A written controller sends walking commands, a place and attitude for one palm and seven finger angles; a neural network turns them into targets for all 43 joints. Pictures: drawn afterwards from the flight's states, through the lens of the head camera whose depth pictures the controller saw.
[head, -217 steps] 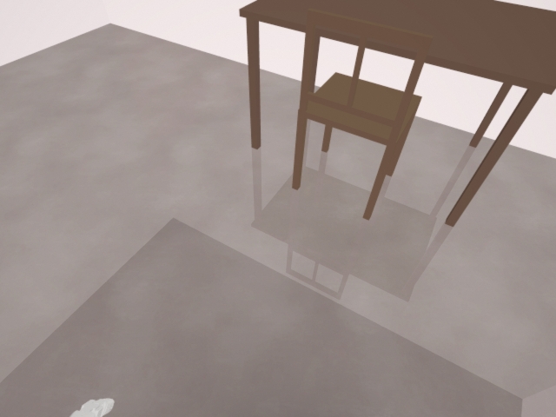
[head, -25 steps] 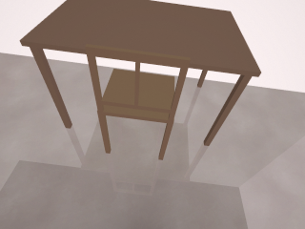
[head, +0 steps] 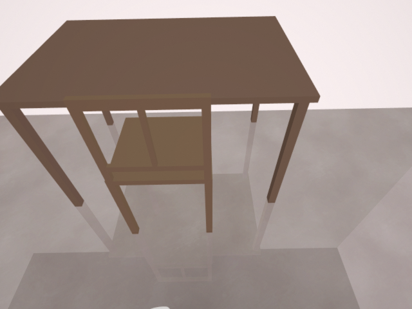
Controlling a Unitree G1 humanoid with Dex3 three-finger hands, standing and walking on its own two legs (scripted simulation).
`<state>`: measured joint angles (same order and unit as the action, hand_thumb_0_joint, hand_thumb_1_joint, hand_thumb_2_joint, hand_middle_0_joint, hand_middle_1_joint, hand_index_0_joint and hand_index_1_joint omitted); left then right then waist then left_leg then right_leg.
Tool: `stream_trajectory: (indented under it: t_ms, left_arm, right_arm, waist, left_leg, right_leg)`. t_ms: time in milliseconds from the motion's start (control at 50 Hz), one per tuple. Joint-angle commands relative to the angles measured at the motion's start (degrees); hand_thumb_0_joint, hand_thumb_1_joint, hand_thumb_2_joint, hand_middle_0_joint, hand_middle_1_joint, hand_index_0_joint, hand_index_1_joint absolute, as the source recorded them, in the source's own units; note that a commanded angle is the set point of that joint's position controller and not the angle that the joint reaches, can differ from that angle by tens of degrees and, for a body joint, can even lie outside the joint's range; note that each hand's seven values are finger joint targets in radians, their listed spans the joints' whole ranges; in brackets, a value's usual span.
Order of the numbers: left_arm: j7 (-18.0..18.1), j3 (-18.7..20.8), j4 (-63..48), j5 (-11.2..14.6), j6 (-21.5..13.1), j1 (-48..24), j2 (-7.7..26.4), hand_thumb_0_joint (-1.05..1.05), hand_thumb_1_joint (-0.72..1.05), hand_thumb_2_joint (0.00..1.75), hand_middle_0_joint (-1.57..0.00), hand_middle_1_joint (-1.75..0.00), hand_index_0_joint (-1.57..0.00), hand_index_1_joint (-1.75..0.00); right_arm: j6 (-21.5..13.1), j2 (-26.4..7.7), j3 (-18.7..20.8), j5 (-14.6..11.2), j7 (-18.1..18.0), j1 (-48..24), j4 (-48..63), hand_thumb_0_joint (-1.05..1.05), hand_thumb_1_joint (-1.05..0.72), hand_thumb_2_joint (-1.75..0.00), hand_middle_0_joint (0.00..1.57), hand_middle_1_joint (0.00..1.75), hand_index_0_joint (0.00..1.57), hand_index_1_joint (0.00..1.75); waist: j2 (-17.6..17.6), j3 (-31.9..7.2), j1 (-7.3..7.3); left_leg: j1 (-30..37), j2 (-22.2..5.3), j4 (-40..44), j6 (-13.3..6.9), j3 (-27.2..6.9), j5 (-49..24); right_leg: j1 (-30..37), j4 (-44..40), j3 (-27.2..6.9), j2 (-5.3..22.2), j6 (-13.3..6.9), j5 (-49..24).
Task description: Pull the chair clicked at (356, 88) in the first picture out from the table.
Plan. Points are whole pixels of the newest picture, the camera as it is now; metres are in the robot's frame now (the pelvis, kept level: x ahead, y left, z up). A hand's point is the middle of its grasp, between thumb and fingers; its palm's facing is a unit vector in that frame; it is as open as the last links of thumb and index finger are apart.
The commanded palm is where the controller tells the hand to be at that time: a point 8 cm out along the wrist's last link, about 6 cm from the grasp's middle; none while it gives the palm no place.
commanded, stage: take the last steps up to it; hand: left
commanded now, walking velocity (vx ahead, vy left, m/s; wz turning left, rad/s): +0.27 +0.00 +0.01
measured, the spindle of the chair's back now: (148, 139) +0.64 +0.22 -0.10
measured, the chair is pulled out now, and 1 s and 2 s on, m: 0.00 0.00 0.00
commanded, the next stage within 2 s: come to a stop and stand still in 0.30 s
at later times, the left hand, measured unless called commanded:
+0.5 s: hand (131, 308) +0.17 +0.19 -0.18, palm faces +0.07 -0.98 -0.16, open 7.4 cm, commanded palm none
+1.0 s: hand (130, 287) +0.21 +0.20 -0.17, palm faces +0.08 -0.97 -0.25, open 7.3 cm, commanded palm none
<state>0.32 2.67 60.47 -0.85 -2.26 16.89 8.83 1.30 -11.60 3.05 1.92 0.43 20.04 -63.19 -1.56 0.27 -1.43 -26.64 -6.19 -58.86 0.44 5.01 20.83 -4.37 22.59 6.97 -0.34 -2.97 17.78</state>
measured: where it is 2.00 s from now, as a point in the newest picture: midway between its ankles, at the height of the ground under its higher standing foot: outside the picture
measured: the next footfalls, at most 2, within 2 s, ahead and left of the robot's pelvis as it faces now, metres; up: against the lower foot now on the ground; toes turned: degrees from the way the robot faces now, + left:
left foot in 0.26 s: +0.23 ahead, +0.11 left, +0.00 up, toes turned +7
right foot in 0.64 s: +0.27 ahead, -0.12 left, +0.00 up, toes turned -4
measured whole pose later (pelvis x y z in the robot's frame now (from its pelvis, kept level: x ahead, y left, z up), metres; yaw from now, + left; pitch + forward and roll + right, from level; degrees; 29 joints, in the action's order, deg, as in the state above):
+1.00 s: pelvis +0.14 +0.00 -0.01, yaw +1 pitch -1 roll +2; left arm 1.7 2.8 56.7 -1.8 1.5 9.2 9.8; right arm 3.4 -11.7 3.3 0.7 -0.6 10.9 -58.2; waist -0.2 4.0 1.5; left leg -15.7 -0.7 -44.1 2.5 0.9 26.8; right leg -20.4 27.5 3.3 4.3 -0.3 6.3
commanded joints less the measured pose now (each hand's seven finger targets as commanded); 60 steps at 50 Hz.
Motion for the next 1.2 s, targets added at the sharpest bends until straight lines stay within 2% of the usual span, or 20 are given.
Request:
stream_trajectory:
  t_ms: [0,120,200,220,260,280,320,400,460,580,600,640,680,800,920,1000,1020,1060,1100,1180]
  left_arm:
    - [0.73,0.49,0.41,-0.34,-1.91,4.7,6.28,0.0,0.9,0.9,-0.2,-0.3,-0.2,-0.3]
    - [1.21,0.24,2.95,-0.44,-2.09,8.62,6.74,0.0,0.9,0.9,-0.2,-0.3,-0.2,-0.3]
    - [1.3,0.39,3.63,-0.1,-1.84,7.73,7.46,0.0,0.9,0.9,-0.2,-0.3,-0.2,-0.3]
    - [1.22,0.31,3.35,0.19,-1.79,7.53,6.69,0.0,0.9,0.9,-0.2,-0.3,-0.2,-0.3]
    - [0.77,-0.37,0.99,1.15,-1.6,10.02,2.58,0.0,0.9,0.9,-0.2,-0.3,-0.2,-0.3]
    - [0.98,0.28,0.6,0.44,-1.14,8.47,4.12,0.0,0.9,0.9,-0.2,-0.3,-0.2,-0.3]
    - [0.34,0.49,0.86,-0.2,-0.6,4.59,3.03,0.0,0.9,0.9,-0.2,-0.3,-0.2,-0.3]
    - [0.44,-0.01,1.99,-0.57,1.52,8.53,-0.26,0.0,0.9,0.9,-0.2,-0.3,-0.2,-0.3]
    - [1.48,-1.15,1.68,-0.05,2.46,7.62,-1.07,0.0,0.9,0.9,-0.2,-0.3,-0.2,-0.3]
    - [2.09,-0.13,0.17,-0.49,2.96,5.23,4.4,0.0,0.9,0.9,-0.2,-0.3,-0.2,-0.3]
    - [2.12,0.22,-0.21,-0.62,2.58,4.87,6.27,0.0,0.9,0.9,-0.2,-0.3,-0.2,-0.3]
    - [2.04,1.03,-1.95,-0.96,2.05,2.05,11.39,0.0,0.9,0.9,-0.2,-0.3,-0.2,-0.3]
    - [2.23,1.52,-2.0,-0.64,1.92,1.48,12.74,0.0,0.9,0.9,-0.2,-0.3,-0.2,-0.3]
    - [2.86,2.39,-4.6,-0.76,2.38,-3.0,11.47,0.0,0.9,0.9,-0.2,-0.3,-0.2,-0.3]
    - [2.4,3.0,-5.13,-1.38,3.07,-3.02,12.6,0.0,0.9,0.9,-0.2,-0.3,-0.2,-0.3]
    - [2.05,2.75,-5.17,-0.73,3.91,-6.09,11.82,0.0,0.9,0.9,-0.2,-0.3,-0.2,-0.3]
    - [1.91,2.13,-5.47,-0.29,4.18,-5.84,9.57,0.0,0.9,0.9,-0.2,-0.3,-0.2,-0.3]
    - [1.67,1.37,-6.42,0.14,4.93,-6.51,5.13,0.0,0.9,0.9,-0.2,-0.3,-0.2,-0.3]
    - [1.65,1.74,-4.46,-0.89,5.59,-5.49,6.84,0.0,0.9,0.9,-0.2,-0.3,-0.2,-0.3]
    - [1.33,0.99,-1.57,-0.48,4.61,0.52,5.43,0.0,0.9,0.9,-0.2,-0.3,-0.2,-0.3]
  right_arm:
    - [-2.38,-0.78,0.41,-0.36,0.37,-5.16,5.36,0.0,-0.9,-0.9,0.2,0.3,0.2,0.3]
    - [-3.48,-0.05,-0.33,-0.72,0.79,-11.27,7.42,0.0,-0.9,-0.9,0.2,0.3,0.2,0.3]
    - [-4.35,-1.39,-0.1,-0.43,-0.39,-1.7,4.32,0.0,-0.9,-0.9,0.2,0.3,0.2,0.3]
    - [-4.61,-3.9,0.5,-0.08,-0.94,5.44,2.48,0.0,-0.9,-0.9,0.2,0.3,0.2,0.3]
    - [-4.39,-12.32,1.92,-0.34,-1.93,12.23,1.82,0.0,-0.9,-0.9,0.2,0.3,0.2,0.3]
    - [-3.8,-11.31,1.63,-1.02,-1.92,7.09,2.99,0.0,-0.9,-0.9,0.2,0.3,0.2,0.3]
    - [-4.57,-4.9,0.21,-1.01,-2.13,-1.34,4.7,0.0,-0.9,-0.9,0.2,0.3,0.2,0.3]
    - [-5.34,-1.63,-0.77,-0.98,-2.26,-5.3,5.29,0.0,-0.9,-0.9,0.2,0.3,0.2,0.3]
    - [-4.69,-2.5,-1.39,-0.98,-2.68,-6.79,5.18,0.0,-0.9,-0.9,0.2,0.3,0.2,0.3]
    - [-1.7,-4.42,0.05,-1.25,-2.54,-6.82,4.67,0.0,-0.9,-0.9,0.2,0.3,0.2,0.3]
    - [-1.24,-3.96,0.29,-1.29,-2.42,-6.63,4.95,0.0,-0.9,-0.9,0.2,0.3,0.2,0.3]
    - [-0.32,-1.57,0.47,-1.64,-1.86,-2.94,5.48,0.0,-0.9,-0.9,0.2,0.3,0.2,0.3]
    - [1.18,-1.3,0.8,-1.49,-2.19,-3.46,5.71,0.0,-0.9,-0.9,0.2,0.3,0.2,0.3]
    - [1.95,-2.47,1.33,-1.28,-1.74,-5.14,6.32,0.0,-0.9,-0.9,0.2,0.3,0.2,0.3]
    - [1.12,-1.77,0.68,-1.33,-1.05,-5.5,7.12,0.0,-0.9,-0.9,0.2,0.3,0.2,0.3]
    - [0.19,-1.37,0.11,-1.41,-1.24,2.26,4.6,0.0,-0.9,-0.9,0.2,0.3,0.2,0.3]
    - [-0.19,-2.96,0.2,-1.26,-1.37,3.12,4.38,0.0,-0.9,-0.9,0.2,0.3,0.2,0.3]
    - [-0.2,-8.93,0.84,-0.35,-1.81,-2.88,7.88,0.0,-0.9,-0.9,0.2,0.3,0.2,0.3]
    - [-0.34,-6.49,-0.2,-0.45,-2.2,-9.99,8.63,0.0,-0.9,-0.9,0.2,0.3,0.2,0.3]
    - [-0.86,-4.95,-1.13,-0.78,-2.66,-8.88,7.52,0.0,-0.9,-0.9,0.2,0.3,0.2,0.3]
  waist:
    - [6.83,8.45,0.81]
    - [7.48,6.66,2.36]
    - [6.52,1.45,-2.23]
    - [4.3,-2.54,-5.21]
    - [-13.09,-10.93,-4.53]
    - [-6.02,-6.42,-2.9]
    - [-3.84,1.97,-0.53]
    - [-2.05,1.26,3.48]
    - [-1.99,-0.53,3.8]
    - [-5.67,1.47,3.78]
    - [-2.37,1.32,3.53]
    - [7.61,0.14,1.22]
    - [14.53,-3.91,2.45]
    - [9.62,-5.05,2.61]
    - [13.33,-4.8,4.12]
    - [12.3,-3.38,0.44]
    - [5.9,-2.8,0.28]
    - [-13.87,5.36,1.03]
    - [-11.83,8.98,3.32]
    - [-6.55,7.91,4.32]
  left_leg:
    - [-9.35,-1.14,2.62,0.5,-0.51,-5.65]
    - [-5.91,1.68,15.61,-1.3,2.05,-8.03]
    - [12.51,6.65,25.96,-3.78,3.81,-12.33]
    - [23.08,4.27,28.73,-5.06,0.52,-18.6]
    - [36.01,-18.98,39.29,-16.38,-31.14,-32.76]
    - [28.26,-19.2,42.3,-18.1,-29.4,-20.15]
    - [16.3,-13.55,46.37,-13.44,-21.1,-9.28]
    - [9.05,-8.5,45.94,-10.78,-7.67,-24.87]
    - [11.65,-8.27,41.82,-10.55,-4.46,-42.34]
    - [11.7,-6.2,34.99,-6.12,-4.46,-33.05]
    - [11.48,-3.71,32.05,-3.86,-3.76,-26.72]
    - [8.65,4.42,22.27,0.16,0.23,-5.56]
    - [7.29,5.99,6.98,1.01,-2.65,13.51]
    - [1.61,5.78,-3.13,2.73,-6.35,7.93]
    - [7.39,5.75,14.55,2.0,-3.64,6.95]
    - [20.47,6.29,35.3,0.71,-1.55,-4.4]
    - [22.27,3.63,39.98,0.0,-4.98,-3.77]
    - [6.04,-11.89,52.52,-6.07,-23.94,8.08]
    - [-3.7,-8.53,54.39,-7.26,-19.28,9.74]
    - [6.35,-4.36,48.07,-7.94,-11.91,-5.33]
  right_leg:
    - [-1.57,-13.2,-10.27,15.18,-7.56,-17.13]
    - [4.75,-8.45,-7.28,13.59,-6.39,-35.0]
    - [2.14,7.42,-4.2,11.25,-3.96,-47.7]
    - [-3.08,18.42,-3.48,9.26,-2.43,-41.14]
    - [-22.72,48.14,-3.27,-2.36,0.35,15.86]
    - [-23.98,52.48,-6.87,0.86,-0.81,16.43]
    - [-25.84,51.11,-8.09,4.67,0.05,6.22]
    - [-18.17,38.93,-6.32,5.63,2.56,2.1]
    - [-13.69,25.42,-5.75,5.04,4.09,0.54]
    - [-7.61,8.0,-4.39,3.99,4.07,-11.52]
    - [-7.55,5.45,-8.25,5.64,3.15,-19.71]
    - [-7.9,2.74,-19.37,17.43,-3.39,-41.41]
    - [-6.19,-0.92,-22.68,23.03,-9.88,-51.22]
    - [-2.64,-0.09,-16.03,19.21,-8.62,-43.42]
    - [-4.22,-5.36,-18.31,17.15,-7.41,-16.86]
    - [-13.56,-4.14,-15.25,12.95,-1.99,1.6]
    - [-17.26,0.35,-12.62,9.67,0.43,5.83]
    - [-20.7,16.38,-5.05,1.61,4.27,8.13]
    - [-15.72,27.25,-10.05,2.0,3.82,4.55]
    - [-18.65,30.22,-8.22,1.54,4.19,3.29]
